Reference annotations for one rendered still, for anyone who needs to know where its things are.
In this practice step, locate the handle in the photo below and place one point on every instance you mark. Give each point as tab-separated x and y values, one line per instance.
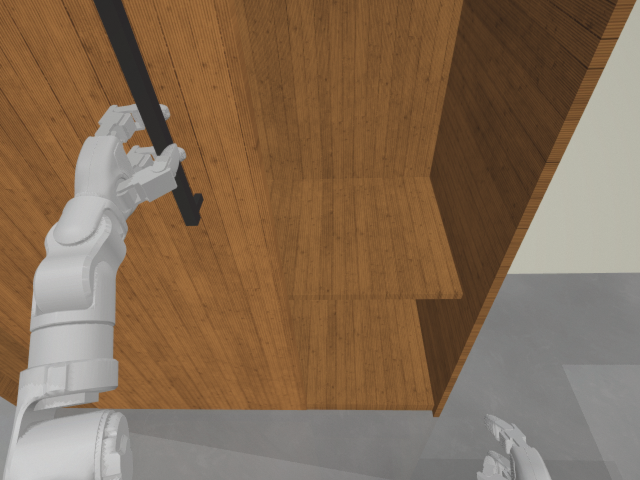
119	31

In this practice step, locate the robot right hand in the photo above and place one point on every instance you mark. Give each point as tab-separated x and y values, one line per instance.
525	462

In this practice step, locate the left robot forearm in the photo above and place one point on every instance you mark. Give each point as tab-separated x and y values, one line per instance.
73	314

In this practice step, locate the robot left hand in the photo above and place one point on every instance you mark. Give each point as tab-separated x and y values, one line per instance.
103	169

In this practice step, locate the wardrobe door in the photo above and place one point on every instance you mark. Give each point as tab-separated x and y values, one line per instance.
13	356
202	318

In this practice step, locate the left robot upper arm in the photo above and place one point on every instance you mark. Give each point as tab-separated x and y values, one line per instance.
87	446

